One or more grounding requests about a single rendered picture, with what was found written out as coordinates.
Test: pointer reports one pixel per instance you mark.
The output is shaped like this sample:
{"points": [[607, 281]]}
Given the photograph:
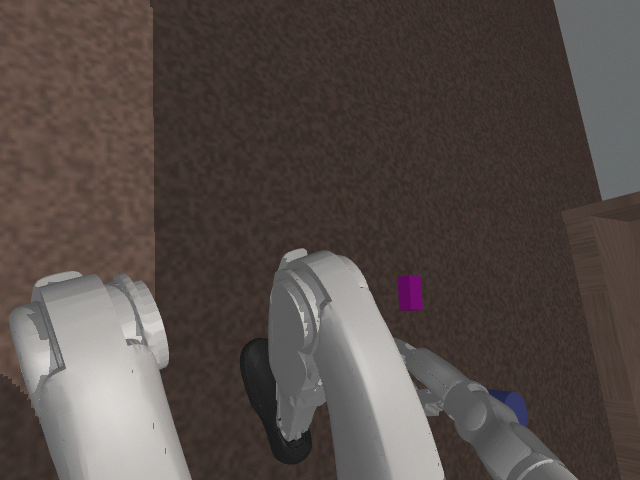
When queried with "right robot hand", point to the right robot hand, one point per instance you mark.
{"points": [[434, 372]]}

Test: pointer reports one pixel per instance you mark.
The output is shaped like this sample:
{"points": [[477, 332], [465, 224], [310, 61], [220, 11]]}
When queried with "bookshelf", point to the bookshelf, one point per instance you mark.
{"points": [[604, 239]]}

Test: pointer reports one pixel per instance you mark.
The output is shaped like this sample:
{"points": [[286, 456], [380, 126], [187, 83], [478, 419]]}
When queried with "right robot arm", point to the right robot arm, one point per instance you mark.
{"points": [[508, 450]]}

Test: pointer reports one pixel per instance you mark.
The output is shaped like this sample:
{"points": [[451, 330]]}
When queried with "right robot foot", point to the right robot foot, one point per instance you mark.
{"points": [[260, 386]]}

